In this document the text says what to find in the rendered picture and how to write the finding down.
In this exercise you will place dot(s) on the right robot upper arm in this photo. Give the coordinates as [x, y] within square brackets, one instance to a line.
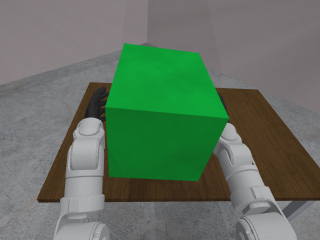
[264, 226]

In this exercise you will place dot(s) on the left robot hand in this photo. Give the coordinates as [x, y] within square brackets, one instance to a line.
[93, 109]

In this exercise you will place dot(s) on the left robot upper arm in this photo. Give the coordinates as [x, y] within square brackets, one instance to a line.
[83, 231]

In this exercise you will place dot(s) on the carton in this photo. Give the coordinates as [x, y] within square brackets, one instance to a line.
[163, 114]

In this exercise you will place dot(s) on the robot left forearm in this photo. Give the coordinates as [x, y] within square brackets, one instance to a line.
[84, 171]

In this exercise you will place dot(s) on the robot right forearm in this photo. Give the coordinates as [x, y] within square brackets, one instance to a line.
[249, 195]

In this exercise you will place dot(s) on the right robot hand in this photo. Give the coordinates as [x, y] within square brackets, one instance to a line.
[222, 100]

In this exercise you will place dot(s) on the table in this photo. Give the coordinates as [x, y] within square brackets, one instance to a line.
[283, 163]

